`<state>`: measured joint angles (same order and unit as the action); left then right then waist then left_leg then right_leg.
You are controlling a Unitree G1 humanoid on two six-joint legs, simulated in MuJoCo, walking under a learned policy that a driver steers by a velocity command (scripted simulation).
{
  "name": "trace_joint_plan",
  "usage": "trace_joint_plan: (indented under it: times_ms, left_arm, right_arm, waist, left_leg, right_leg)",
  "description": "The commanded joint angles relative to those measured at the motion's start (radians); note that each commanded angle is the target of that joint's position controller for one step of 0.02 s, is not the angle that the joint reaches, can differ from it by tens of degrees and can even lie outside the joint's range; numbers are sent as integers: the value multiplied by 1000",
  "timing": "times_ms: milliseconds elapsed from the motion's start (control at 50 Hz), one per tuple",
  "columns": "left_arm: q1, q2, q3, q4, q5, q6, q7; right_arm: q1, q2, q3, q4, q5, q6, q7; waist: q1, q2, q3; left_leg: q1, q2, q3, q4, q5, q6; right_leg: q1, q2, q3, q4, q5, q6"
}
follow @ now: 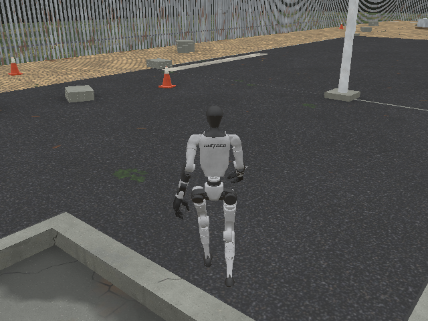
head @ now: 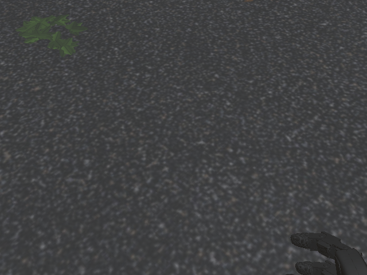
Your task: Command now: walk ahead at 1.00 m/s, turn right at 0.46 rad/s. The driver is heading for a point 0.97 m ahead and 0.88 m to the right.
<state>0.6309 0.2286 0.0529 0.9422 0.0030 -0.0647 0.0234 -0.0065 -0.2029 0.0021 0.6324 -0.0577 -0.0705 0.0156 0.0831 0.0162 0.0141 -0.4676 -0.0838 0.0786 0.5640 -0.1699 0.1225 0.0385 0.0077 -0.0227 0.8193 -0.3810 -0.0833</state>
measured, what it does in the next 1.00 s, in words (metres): walks ahead, turning right: right foot, then left foot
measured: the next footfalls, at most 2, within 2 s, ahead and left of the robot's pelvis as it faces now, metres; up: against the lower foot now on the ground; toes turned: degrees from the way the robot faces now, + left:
right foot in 0.38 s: +0.57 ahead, -0.14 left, +0.00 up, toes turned -21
left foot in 0.78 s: +1.00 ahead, -0.15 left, +0.00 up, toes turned -43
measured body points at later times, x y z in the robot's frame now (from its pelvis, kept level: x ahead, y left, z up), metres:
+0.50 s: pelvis +0.48 -0.10 -0.01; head +0.51 -0.09 +0.44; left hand +0.66 +0.14 -0.14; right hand +0.51 -0.37 -0.12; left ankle +0.38 +0.09 -0.56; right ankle +0.53 -0.12 -0.72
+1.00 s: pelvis +0.91 -0.25 +0.02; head +0.93 -0.25 +0.47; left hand +1.25 -0.21 -0.06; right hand +0.71 -0.47 -0.09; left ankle +0.98 -0.12 -0.72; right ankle +0.84 -0.31 -0.61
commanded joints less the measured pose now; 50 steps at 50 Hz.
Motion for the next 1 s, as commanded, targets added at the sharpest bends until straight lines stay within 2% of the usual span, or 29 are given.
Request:
trace_joint_plan:
  times_ms: [20, 40, 80, 160, 240, 280, 320, 360, 380, 400, 420, 440, 460, 480, 500, 540, 600, 660, 720, 740, 760, 780, 800, 820, 840, 860, 880, 940, 1000]
  left_arm:
    - [-104, 87, 12, -183, -29, -18, 4]
    - [-192, 102, 15, -181, -18, -11, -7]
    - [-230, 89, 14, -176, 6, 13, -32]
    - [-346, 46, 1, -234, 27, 58, -64]
    - [-538, 33, -28, -313, 12, 45, -85]
    - [-580, 49, -36, -325, 11, 42, -97]
    - [-503, 98, -25, -297, 18, 42, -101]
    - [-159, 198, 19, -199, 24, 44, -87]
    - [56, 251, 52, -136, 17, 44, -68]
    - [-4, 285, 80, -130, -22, 56, -46]
    - [-122, 384, 85, -173, 18, 59, -46]
    - [-158, 374, 95, -226, 22, 68, -33]
    - [-196, 279, 76, -221, 23, 65, -16]
    - [-238, 234, 62, -208, 20, 55, -13]
    - [-251, 226, 55, -203, 15, 37, -13]
    - [-273, 205, 41, -201, 6, 7, -16]
    - [-299, 227, 48, -214, 3, -16, -22]
    - [-262, 252, 65, -206, -11, -16, -37]
    - [-227, 270, 77, -202, -8, -8, -34]
    - [-232, 287, 81, -204, -2, -7, -31]
    - [-253, 315, 86, -208, 5, -7, -33]
    - [-313, 306, 82, -224, 7, -16, -38]
    - [-337, 168, 44, -258, 12, -30, -35]
    - [-217, 87, 12, -332, -35, -28, -41]
    - [-264, 163, 11, -291, -1, -4, -28]
    - [-342, 192, 18, -292, 20, 7, -36]
    - [-388, 189, 19, -296, 28, 17, -49]
    - [-457, 123, 1, -347, 37, 56, -87]
    - [-540, 112, -14, -409, 35, 73, -98]
  right_arm:
    - [354, -183, -91, 55, -4, -11, -21]
    - [311, -122, -76, 69, 1, -25, -17]
    - [298, -88, -65, 108, 0, -49, -18]
    - [376, -88, -56, 182, 48, -75, -15]
    - [381, -101, -44, 200, 40, -81, -14]
    - [403, -142, -46, 205, 45, -84, -29]
    - [411, -222, -62, 195, 49, -78, -56]
    - [311, -289, -81, 154, 37, -46, -75]
    - [226, -308, -92, 128, 35, -28, -70]
    - [169, -200, -72, 119, 22, -29, -44]
    - [359, -97, -32, 11, 27, -43, -40]
    - [335, -143, -21, -34, 33, -64, -35]
    - [268, -184, -21, -27, 20, -78, -31]
    - [229, -184, -23, -36, 10, -73, -26]
    - [230, -169, -15, -33, -11, -54, -26]
    - [228, -150, -5, -42, -25, 0, -24]
    - [64, -117, 16, -121, -5, 10, -6]
    - [-11, -99, 25, -132, 30, 6, 1]
    - [-20, -148, 9, -134, 34, -2, -9]
    - [40, -183, -6, -115, 33, -6, -17]
    - [168, -226, -28, -83, 36, -13, -28]
    - [382, -270, -52, -36, 31, -20, -44]
    - [604, -342, -80, -3, 4, -24, -64]
    - [475, -419, -96, -22, -20, -17, -57]
    - [346, -315, -91, -47, -12, -8, -50]
    - [298, -226, -70, -49, 0, -3, -45]
    - [305, -192, -62, -21, 1, -2, -40]
    - [383, -149, -52, 79, 23, -28, -30]
    - [374, -148, -51, 113, 33, -49, -14]
  waist:
    - [-170, 36, -315]
    - [-152, -30, -145]
    - [-96, -62, -7]
    - [-63, 28, 65]
    - [-73, 35, 126]
    - [-66, 31, 116]
    - [-8, 86, 33]
    - [181, 109, -131]
    - [290, 45, -195]
    - [233, -183, -117]
    - [-1, -251, -245]
    - [44, -165, -392]
    - [13, 13, -165]
    - [-47, 77, -60]
    - [-88, 93, 3]
    - [-144, 113, 65]
    - [-116, 47, 92]
    - [-44, -23, 34]
    - [-20, -59, -6]
    - [-48, -60, -53]
    - [-122, -46, -139]
    - [-246, -33, -236]
    - [-308, 119, -369]
    - [-150, 460, -449]
    - [-146, 259, -289]
    - [-155, 119, -174]
    - [-150, 27, -96]
    - [-112, 72, -2]
    - [-79, 71, 29]
  left_leg:
    - [837, 459, -712, -208, -167, 148]
    - [669, 412, -605, -280, -249, 135]
    - [466, 350, -420, -345, -30, 72]
    - [393, 290, -133, -405, 319, -29]
    - [339, 179, 123, -451, 619, -106]
    - [353, 183, 174, -426, 911, -133]
    - [419, 237, 170, -278, 1214, -143]
    - [353, 280, 135, 155, 1334, -140]
    - [214, 235, 133, 570, 1049, -137]
    - [-49, 3, 120, 1003, -155, -126]
    - [-314, 22, -50, 1253, -356, -155]
    - [-441, 35, -181, 1255, -312, -147]
    - [-474, 93, -190, 1112, -228, -128]
    - [-412, 139, -189, 984, -191, -132]
    - [-348, 156, -184, 931, -211, -144]
    - [-225, 203, -164, 770, -246, -180]
    - [-65, 212, -101, 411, -28, -198]
    - [84, 147, -71, 146, 248, -176]
    - [118, 103, -96, -10, 212, -154]
    - [187, 73, -100, -32, 138, -146]
    - [329, 54, -95, -40, 49, -135]
    - [575, 106, -120, -12, -18, -118]
    - [815, 354, -371, -31, -391, -95]
    - [897, 579, -1000, -306, -630, -1]
    - [766, 538, -974, -325, -790, 28]
    - [644, 486, -762, -299, -660, 14]
    - [538, 443, -603, -299, -450, -2]
    - [418, 373, -319, -337, -142, -46]
    - [363, 351, -112, -390, 103, -67]
  right_leg:
    - [-770, -35, 124, 608, 39, -47]
    - [-776, -61, 118, 567, 101, -41]
    - [-737, -107, 125, 516, 142, -21]
    - [-823, -154, 65, 473, 172, 5]
    - [-763, -91, -79, 201, 380, -20]
    - [-615, -22, -173, 10, 454, -48]
    - [-440, 52, -207, -51, 467, -70]
    - [-71, 110, -152, -51, 372, -118]
    - [154, 63, -37, -148, 377, -185]
    - [232, 11, 85, -214, 357, -210]
    - [385, -177, 474, -167, 618, -372]
    - [462, -277, 802, -437, 117, -474]
    - [237, -263, 831, -592, -62, -399]
    - [44, -225, 742, -603, -33, -345]
    - [-112, -181, 661, -591, 99, -324]
    - [-378, -98, 524, -618, 163, -299]
    - [-548, 10, 380, -656, 307, -254]
    - [-465, 38, 351, -620, 482, -179]
    - [-255, 1, 409, -504, 626, -134]
    - [-198, -2, 420, -406, 747, -112]
    - [-180, 9, 407, -235, 826, -88]
    - [-291, 41, 376, 15, 768, -64]
    - [-469, 94, 292, 363, 261, -63]
    - [-745, 163, 181, 581, -135, -34]
    - [-859, 56, 153, 654, -18, -44]
    - [-864, 10, 121, 611, 63, -37]
    - [-840, -22, 109, 572, 91, -28]
    - [-848, -88, 107, 534, 102, -13]
    - [-860, -97, 76, 470, 209, -3]
Velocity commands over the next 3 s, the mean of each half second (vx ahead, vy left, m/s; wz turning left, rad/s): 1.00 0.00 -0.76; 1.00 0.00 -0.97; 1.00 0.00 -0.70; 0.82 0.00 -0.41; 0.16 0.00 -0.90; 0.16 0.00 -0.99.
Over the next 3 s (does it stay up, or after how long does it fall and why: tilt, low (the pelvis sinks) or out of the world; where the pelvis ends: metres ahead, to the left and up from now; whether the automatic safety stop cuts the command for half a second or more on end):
stays up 1.42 -1.30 0.02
